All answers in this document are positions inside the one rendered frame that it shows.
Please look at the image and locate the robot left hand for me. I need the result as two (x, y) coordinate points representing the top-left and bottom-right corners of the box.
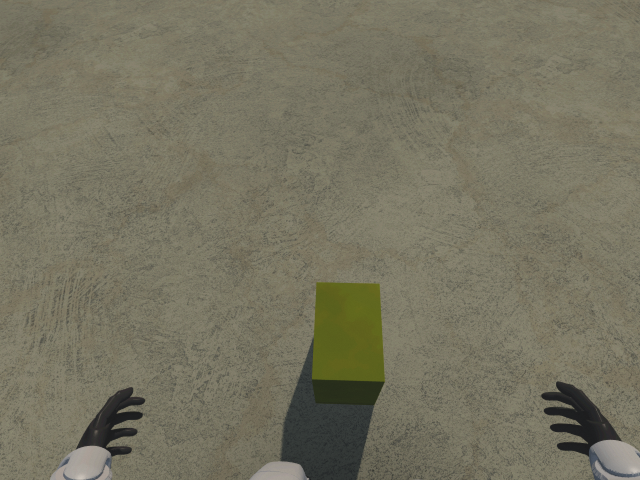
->
(76, 387), (145, 457)

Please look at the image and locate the right robot forearm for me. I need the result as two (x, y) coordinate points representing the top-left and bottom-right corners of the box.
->
(589, 440), (640, 480)

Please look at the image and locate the left robot forearm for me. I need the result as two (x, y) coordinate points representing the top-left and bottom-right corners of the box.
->
(50, 446), (112, 480)

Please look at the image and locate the carton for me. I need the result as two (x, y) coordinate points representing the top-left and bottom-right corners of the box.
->
(312, 282), (385, 405)

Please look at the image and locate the robot right hand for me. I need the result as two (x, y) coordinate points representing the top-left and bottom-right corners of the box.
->
(541, 381), (622, 456)

